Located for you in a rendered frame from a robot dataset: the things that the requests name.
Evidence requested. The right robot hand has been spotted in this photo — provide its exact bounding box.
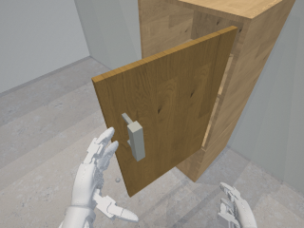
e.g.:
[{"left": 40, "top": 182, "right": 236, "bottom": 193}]
[{"left": 218, "top": 182, "right": 257, "bottom": 228}]

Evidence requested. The cupboard door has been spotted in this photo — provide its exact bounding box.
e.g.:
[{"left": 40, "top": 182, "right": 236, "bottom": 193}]
[{"left": 91, "top": 26, "right": 238, "bottom": 198}]

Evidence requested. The handle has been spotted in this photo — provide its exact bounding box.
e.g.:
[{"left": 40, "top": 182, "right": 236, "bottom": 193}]
[{"left": 122, "top": 113, "right": 145, "bottom": 162}]

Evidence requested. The left robot forearm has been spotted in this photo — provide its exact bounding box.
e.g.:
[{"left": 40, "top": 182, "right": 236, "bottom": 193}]
[{"left": 57, "top": 205, "right": 96, "bottom": 228}]

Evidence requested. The left robot hand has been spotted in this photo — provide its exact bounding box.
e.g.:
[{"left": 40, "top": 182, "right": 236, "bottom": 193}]
[{"left": 70, "top": 126, "right": 139, "bottom": 223}]

